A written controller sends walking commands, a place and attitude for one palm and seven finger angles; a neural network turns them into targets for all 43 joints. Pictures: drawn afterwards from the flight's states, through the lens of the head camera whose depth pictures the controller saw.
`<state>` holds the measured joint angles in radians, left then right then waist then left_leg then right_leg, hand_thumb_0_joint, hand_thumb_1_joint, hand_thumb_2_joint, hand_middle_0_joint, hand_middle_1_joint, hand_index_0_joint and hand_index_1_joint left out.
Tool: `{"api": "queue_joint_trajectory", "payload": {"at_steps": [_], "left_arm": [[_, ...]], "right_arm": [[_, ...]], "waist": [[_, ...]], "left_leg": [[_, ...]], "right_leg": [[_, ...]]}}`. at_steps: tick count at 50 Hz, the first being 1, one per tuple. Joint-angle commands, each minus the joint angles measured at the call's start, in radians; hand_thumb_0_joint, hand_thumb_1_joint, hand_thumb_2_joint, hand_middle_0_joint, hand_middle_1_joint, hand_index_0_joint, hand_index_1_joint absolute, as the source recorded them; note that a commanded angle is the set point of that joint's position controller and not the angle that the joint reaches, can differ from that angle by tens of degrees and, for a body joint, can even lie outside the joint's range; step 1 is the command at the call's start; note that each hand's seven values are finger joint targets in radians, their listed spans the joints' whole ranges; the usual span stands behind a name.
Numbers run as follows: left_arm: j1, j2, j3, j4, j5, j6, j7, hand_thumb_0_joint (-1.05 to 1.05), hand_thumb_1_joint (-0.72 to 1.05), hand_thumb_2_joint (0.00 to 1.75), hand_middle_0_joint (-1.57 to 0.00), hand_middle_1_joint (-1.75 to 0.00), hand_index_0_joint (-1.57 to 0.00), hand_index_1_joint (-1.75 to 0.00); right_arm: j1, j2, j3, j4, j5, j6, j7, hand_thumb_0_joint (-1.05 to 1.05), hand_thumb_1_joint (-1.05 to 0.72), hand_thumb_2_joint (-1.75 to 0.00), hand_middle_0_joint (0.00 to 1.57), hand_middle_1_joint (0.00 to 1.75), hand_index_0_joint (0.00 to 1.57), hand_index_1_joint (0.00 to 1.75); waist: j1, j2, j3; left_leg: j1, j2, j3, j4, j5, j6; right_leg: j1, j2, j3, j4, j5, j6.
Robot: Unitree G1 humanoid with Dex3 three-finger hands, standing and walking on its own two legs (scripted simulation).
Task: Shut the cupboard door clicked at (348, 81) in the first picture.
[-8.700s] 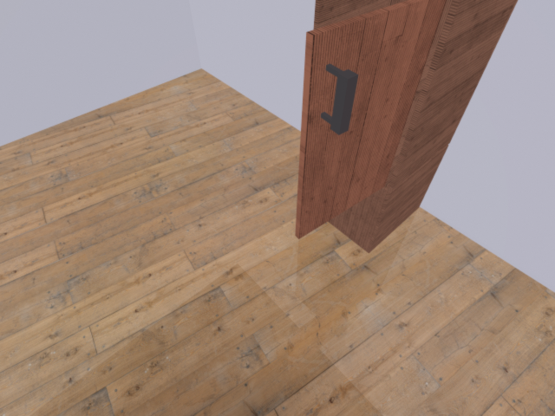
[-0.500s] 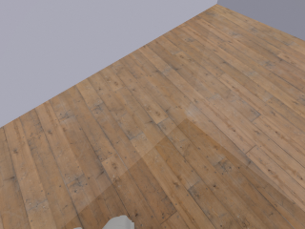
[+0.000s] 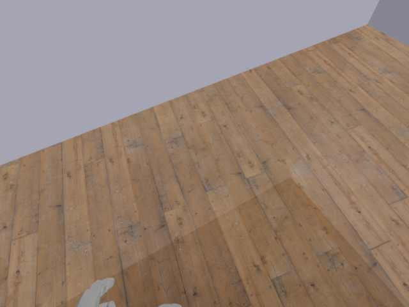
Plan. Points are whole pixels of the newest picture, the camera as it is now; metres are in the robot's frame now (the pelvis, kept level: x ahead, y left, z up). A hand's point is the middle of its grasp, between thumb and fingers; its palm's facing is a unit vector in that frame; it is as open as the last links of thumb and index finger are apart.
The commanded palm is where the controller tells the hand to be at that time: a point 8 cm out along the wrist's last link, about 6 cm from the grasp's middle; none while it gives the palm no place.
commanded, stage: walk to a spot facing it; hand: left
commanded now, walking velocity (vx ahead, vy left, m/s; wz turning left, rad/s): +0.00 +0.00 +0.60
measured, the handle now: out of the picture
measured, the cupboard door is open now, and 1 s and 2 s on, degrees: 84 84 84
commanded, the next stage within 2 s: none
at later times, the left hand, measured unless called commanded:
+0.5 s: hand out of the picture -0.04 +0.21 -0.18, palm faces +0.37 -0.89 -0.25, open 7.4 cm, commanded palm none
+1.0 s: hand out of the picture +0.03 +0.19 -0.14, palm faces +0.56 -0.78 -0.28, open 7.4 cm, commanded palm none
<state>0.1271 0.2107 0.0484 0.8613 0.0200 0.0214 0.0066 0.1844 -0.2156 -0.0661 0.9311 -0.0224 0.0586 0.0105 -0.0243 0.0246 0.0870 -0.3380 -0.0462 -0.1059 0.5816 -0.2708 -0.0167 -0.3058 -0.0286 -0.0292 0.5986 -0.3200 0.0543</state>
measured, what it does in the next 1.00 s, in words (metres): steps on the spot, turning left: left foot, then right foot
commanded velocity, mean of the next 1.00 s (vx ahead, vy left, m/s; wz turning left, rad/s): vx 0.03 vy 0.00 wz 0.60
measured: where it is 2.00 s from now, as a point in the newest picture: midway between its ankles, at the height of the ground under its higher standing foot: (159, 299)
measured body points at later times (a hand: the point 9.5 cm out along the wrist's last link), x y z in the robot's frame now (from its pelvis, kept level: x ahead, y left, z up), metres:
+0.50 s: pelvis +0.01 +0.00 -0.01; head +0.06 +0.04 +0.44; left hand -0.06 +0.26 -0.16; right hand +0.23 -0.19 -0.14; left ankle -0.01 +0.10 -0.73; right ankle -0.01 -0.12 -0.70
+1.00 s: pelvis +0.05 -0.03 +0.01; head +0.11 -0.03 +0.45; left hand +0.00 +0.23 -0.11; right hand +0.23 -0.22 -0.16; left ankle -0.03 +0.07 -0.68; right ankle +0.10 -0.13 -0.73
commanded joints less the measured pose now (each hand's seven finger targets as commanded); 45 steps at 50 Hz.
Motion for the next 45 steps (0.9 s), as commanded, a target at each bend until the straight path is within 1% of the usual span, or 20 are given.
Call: {"api": "queue_joint_trajectory", "payload": {"at_steps": [1, 2, 3, 4, 6, 10, 17, 19, 21, 22, 23, 24, 25, 28, 31, 33, 39, 43, 44, 45], "left_arm": [[0.16, 0.253, 0.06, -0.04, 0.007, -0.033, 0.034, 0.0, 0.9, 0.9, -0.2, -0.3, -0.2, -0.3], [0.089, 0.177, 0.047, -0.049, 0.003, -0.037, 0.038, 0.0, 0.9, 0.9, -0.2, -0.3, -0.2, -0.3], [0.04, 0.149, 0.036, -0.058, -0.001, -0.038, 0.035, 0.0, 0.9, 0.9, -0.2, -0.3, -0.2, -0.3], [0.023, 0.134, 0.028, -0.063, -0.005, -0.038, 0.03, 0.0, 0.9, 0.9, -0.2, -0.3, -0.2, -0.3], [0.042, 0.114, 0.025, -0.059, -0.005, -0.044, 0.031, 0.0, 0.9, 0.9, -0.2, -0.3, -0.2, -0.3], [0.161, 0.129, 0.033, -0.016, -0.001, -0.047, 0.035, 0.0, 0.9, 0.9, -0.2, -0.3, -0.2, -0.3], [0.189, 0.177, 0.053, 0.007, 0.011, -0.039, 0.03, 0.0, 0.9, 0.9, -0.2, -0.3, -0.2, -0.3], [0.179, 0.194, 0.058, 0.01, 0.011, -0.037, 0.026, 0.0, 0.9, 0.9, -0.2, -0.3, -0.2, -0.3], [0.146, 0.198, 0.061, 0.008, 0.001, -0.036, 0.018, 0.0, 0.9, 0.9, -0.2, -0.3, -0.2, -0.3], [0.132, 0.169, 0.056, -0.011, -0.007, -0.033, 0.012, 0.0, 0.9, 0.9, -0.2, -0.3, -0.2, -0.3], [0.081, 0.093, 0.032, -0.061, -0.015, -0.027, 0.005, 0.0, 0.9, 0.9, -0.2, -0.3, -0.2, -0.3], [0.026, 0.121, 0.03, -0.084, -0.004, -0.006, 0.016, 0.0, 0.9, 0.9, -0.2, -0.3, -0.2, -0.3], [0.0, 0.121, 0.032, -0.089, -0.002, -0.002, 0.018, 0.0, 0.9, 0.9, -0.2, -0.3, -0.2, -0.3], [0.038, 0.116, 0.04, -0.028, 0.003, 0.012, 0.009, 0.0, 0.9, 0.9, -0.2, -0.3, -0.2, -0.3], [0.082, 0.11, 0.04, -0.012, 0.005, 0.013, 0.004, 0.0, 0.9, 0.9, -0.2, -0.3, -0.2, -0.3], [0.065, 0.106, 0.038, -0.022, 0.003, 0.013, 0.007, 0.0, 0.9, 0.9, -0.2, -0.3, -0.2, -0.3], [-0.004, 0.09, 0.033, -0.065, -0.002, 0.006, 0.009, 0.0, 0.9, 0.9, -0.2, -0.3, -0.2, -0.3], [0.079, 0.093, 0.038, -0.05, -0.01, -0.01, 0.014, 0.0, 0.9, 0.9, -0.2, -0.3, -0.2, -0.3], [0.119, 0.11, 0.044, -0.041, -0.011, -0.021, 0.018, 0.0, 0.9, 0.9, -0.2, -0.3, -0.2, -0.3], [0.161, 0.185, 0.059, -0.038, 0.003, -0.035, 0.026, 0.0, 0.9, 0.9, -0.2, -0.3, -0.2, -0.3]], "right_arm": [[-0.056, -0.131, -0.051, -0.112, 0.009, -0.022, -0.004, 0.0, -0.9, -0.9, 0.2, 0.3, 0.2, 0.3], [-0.041, -0.139, -0.055, -0.082, 0.003, -0.012, 0.0, 0.0, -0.9, -0.9, 0.2, 0.3, 0.2, 0.3], [-0.023, -0.123, -0.056, -0.06, 0.001, -0.003, 0.004, 0.0, -0.9, -0.9, 0.2, 0.3, 0.2, 0.3], [-0.008, -0.109, -0.05, -0.047, 0.001, 0.001, 0.009, 0.0, -0.9, -0.9, 0.2, 0.3, 0.2, 0.3], [-0.005, -0.09, -0.04, -0.038, 0.006, 0.004, 0.014, 0.0, -0.9, -0.9, 0.2, 0.3, 0.2, 0.3], [-0.085, -0.068, -0.026, -0.045, 0.009, 0.003, 0.016, 0.0, -0.9, -0.9, 0.2, 0.3, 0.2, 0.3], [-0.14, -0.053, -0.009, -0.067, 0.012, -0.007, 0.021, 0.0, -0.9, -0.9, 0.2, 0.3, 0.2, 0.3], [-0.12, -0.059, -0.009, -0.068, 0.013, -0.013, 0.02, 0.0, -0.9, -0.9, 0.2, 0.3, 0.2, 0.3], [-0.024, -0.099, -0.02, -0.053, 0.006, -0.024, 0.018, 0.0, -0.9, -0.9, 0.2, 0.3, 0.2, 0.3], [0.057, -0.178, -0.042, -0.035, 0.0, -0.034, 0.013, 0.0, -0.9, -0.9, 0.2, 0.3, 0.2, 0.3], [0.128, -0.295, -0.07, -0.029, -0.001, -0.038, 0.001, 0.0, -0.9, -0.9, 0.2, 0.3, 0.2, 0.3], [0.157, -0.308, -0.067, -0.01, 0.008, -0.028, -0.008, 0.0, -0.9, -0.9, 0.2, 0.3, 0.2, 0.3], [0.116, -0.276, -0.059, -0.026, 0.004, -0.032, -0.014, 0.0, -0.9, -0.9, 0.2, 0.3, 0.2, 0.3], [-0.032, -0.211, -0.038, -0.065, 0.0, -0.039, -0.029, 0.0, -0.9, -0.9, 0.2, 0.3, 0.2, 0.3], [-0.037, -0.198, -0.033, -0.067, 0.002, -0.048, -0.028, 0.0, -0.9, -0.9, 0.2, 0.3, 0.2, 0.3], [-0.015, -0.2, -0.035, -0.063, 0.001, -0.047, -0.025, 0.0, -0.9, -0.9, 0.2, 0.3, 0.2, 0.3], [0.003, -0.208, -0.05, -0.06, -0.006, -0.035, -0.02, 0.0, -0.9, -0.9, 0.2, 0.3, 0.2, 0.3], [-0.039, -0.204, -0.058, -0.078, -0.001, -0.027, -0.02, 0.0, -0.9, -0.9, 0.2, 0.3, 0.2, 0.3], [-0.043, -0.183, -0.057, -0.082, 0.006, -0.027, -0.018, 0.0, -0.9, -0.9, 0.2, 0.3, 0.2, 0.3], [-0.03, -0.131, -0.053, -0.088, 0.018, -0.03, -0.012, 0.0, -0.9, -0.9, 0.2, 0.3, 0.2, 0.3]], "waist": [[0.08, -0.288, -0.14], [0.038, -0.235, -0.097], [0.01, -0.23, -0.081], [-0.005, -0.207, -0.08], [-0.005, -0.23, -0.1], [0.052, -0.194, -0.117], [0.071, -0.235, -0.104], [0.055, -0.238, -0.115], [-0.01, -0.176, -0.165], [-0.058, 0.006, -0.23], [-0.097, 0.299, -0.244], [-0.096, 0.169, -0.261], [-0.075, 0.084, -0.204], [-0.005, 0.132, -0.09], [0.022, 0.091, -0.113], [0.013, 0.071, -0.116], [-0.005, 0.144, -0.11], [0.037, 0.144, -0.139], [0.06, 0.087, -0.165], [0.08, -0.103, -0.204]], "left_leg": [[-0.264, 0.001, 0.037, 0.508, -0.358, -0.02], [-0.257, 0.041, 0.002, 0.615, -0.269, -0.019], [-0.261, 0.049, 0.028, 0.667, -0.208, -0.034], [-0.259, 0.06, 0.053, 0.69, -0.152, -0.047], [-0.26, 0.068, 0.083, 0.65, -0.109, -0.059], [-0.264, 0.069, 0.132, 0.488, -0.14, -0.066], [-0.135, 0.071, 0.213, 0.202, -0.18, -0.035], [-0.062, 0.06, 0.236, 0.117, -0.148, -0.02], [0.145, 0.04, 0.241, -0.092, 0.032, 0.002], [0.343, 0.162, 0.082, -0.153, 0.27, 0.061], [0.45, 0.448, -0.314, -0.191, 0.735, 0.219], [0.419, 0.492, -0.29, -0.176, 0.773, 0.283], [0.337, 0.453, -0.232, -0.193, 0.6, 0.27], [0.167, 0.312, -0.137, -0.247, 0.389, 0.191], [0.168, 0.27, -0.104, -0.254, 0.355, 0.171], [0.179, 0.265, -0.131, -0.252, 0.351, 0.18], [0.139, 0.242, -0.204, -0.223, 0.308, 0.179], [0.038, 0.203, -0.241, -0.139, 0.332, 0.147], [-0.022, 0.165, -0.227, -0.086, 0.28, 0.111], [-0.17, 0.075, -0.137, 0.059, 0.065, 0.046]], "right_leg": [[0.22, -0.494, 0.397, -0.334, 0.24, -0.207], [0.155, -0.414, 0.302, -0.329, 0.227, -0.201], [0.149, -0.352, 0.229, -0.31, 0.28, -0.175], [0.159, -0.306, 0.12, -0.281, 0.362, -0.152], [0.216, -0.274, 0.009, -0.251, 0.534, -0.13], [0.348, -0.303, -0.037, -0.211, 0.706, -0.136], [0.316, -0.362, -0.1, -0.153, 0.718, -0.158], [0.283, -0.373, -0.123, -0.113, 0.699, -0.148], [0.189, -0.34, -0.19, 0.057, 0.638, -0.089], [0.015, -0.272, -0.217, 0.257, 0.399, -0.033], [-0.275, -0.11, -0.179, 0.51, -0.338, 0.038], [-0.296, -0.11, -0.029, 0.594, -0.371, 0.019], [-0.296, -0.124, -0.008, 0.604, -0.306, 0.014], [-0.269, -0.108, 0.033, 0.597, -0.123, 0.025], [-0.24, -0.086, 0.027, 0.545, -0.065, 0.033], [-0.231, -0.072, 0.025, 0.482, -0.067, 0.037], [-0.139, -0.02, 0.011, 0.256, -0.104, 0.03], [0.085, 0.023, -0.007, -0.014, 0.004, 0.016], [0.208, 0.003, 0.005, -0.17, 0.102, 0.011], [0.379, -0.169, 0.168, -0.305, 0.108, -0.029]]}}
